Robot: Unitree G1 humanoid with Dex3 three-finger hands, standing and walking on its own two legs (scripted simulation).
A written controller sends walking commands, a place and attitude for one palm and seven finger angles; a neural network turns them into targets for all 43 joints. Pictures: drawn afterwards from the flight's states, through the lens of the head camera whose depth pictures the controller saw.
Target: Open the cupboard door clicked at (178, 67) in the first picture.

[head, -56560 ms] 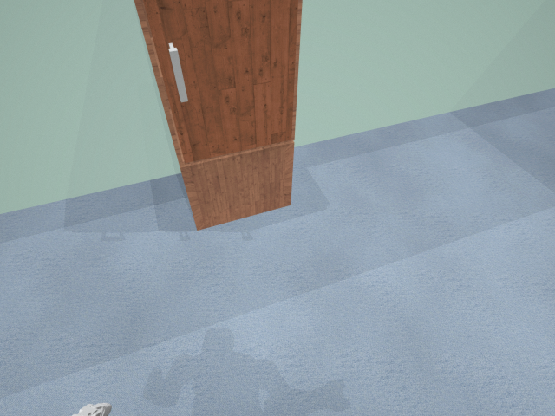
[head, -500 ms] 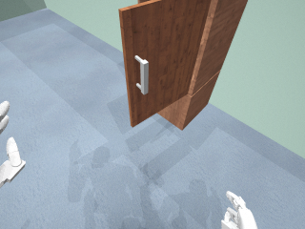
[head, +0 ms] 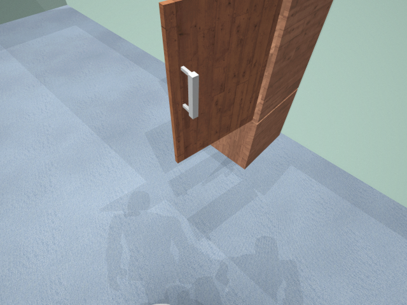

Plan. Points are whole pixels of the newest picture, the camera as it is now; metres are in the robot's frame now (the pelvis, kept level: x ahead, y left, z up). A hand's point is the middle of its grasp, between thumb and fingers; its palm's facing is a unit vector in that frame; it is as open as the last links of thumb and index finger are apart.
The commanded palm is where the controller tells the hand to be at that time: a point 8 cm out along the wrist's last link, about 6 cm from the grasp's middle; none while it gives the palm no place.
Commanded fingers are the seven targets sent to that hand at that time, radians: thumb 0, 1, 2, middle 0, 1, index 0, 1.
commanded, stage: let the arm hang, fingers relaxed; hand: left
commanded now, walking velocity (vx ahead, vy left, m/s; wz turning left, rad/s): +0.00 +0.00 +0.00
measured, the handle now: (189, 93) +0.67 +0.07 +0.01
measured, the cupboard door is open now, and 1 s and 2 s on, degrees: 81 81 81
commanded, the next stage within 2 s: look to check the result in 0.74 s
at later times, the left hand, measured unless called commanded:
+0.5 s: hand out of the picture +0.01 +0.17 -0.17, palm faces +0.03 -0.98 -0.21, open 7.3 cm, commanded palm none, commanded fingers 0.00 0.90 0.90 -0.20 -0.30 -0.20 -0.30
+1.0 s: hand out of the picture +0.03 +0.18 -0.16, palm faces +0.02 -0.97 -0.24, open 7.3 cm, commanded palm none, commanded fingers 0.00 0.90 0.90 -0.20 -0.30 -0.20 -0.30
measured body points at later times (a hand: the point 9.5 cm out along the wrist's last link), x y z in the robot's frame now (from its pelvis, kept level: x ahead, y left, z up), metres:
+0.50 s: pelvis +0.01 +0.00 +0.00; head +0.02 -0.02 +0.45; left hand +0.01 +0.22 -0.15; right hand +0.00 -0.21 -0.17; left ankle +0.06 +0.11 -0.74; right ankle +0.00 -0.11 -0.74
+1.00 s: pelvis +0.02 -0.01 +0.01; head +0.05 -0.02 +0.46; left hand +0.03 +0.23 -0.15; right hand +0.04 -0.24 -0.16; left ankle +0.06 +0.11 -0.74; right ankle +0.00 -0.11 -0.74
